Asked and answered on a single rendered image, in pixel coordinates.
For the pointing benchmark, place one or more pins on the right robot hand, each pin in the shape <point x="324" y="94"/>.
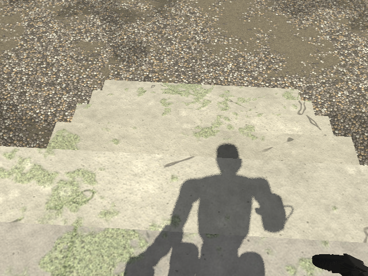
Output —
<point x="345" y="264"/>

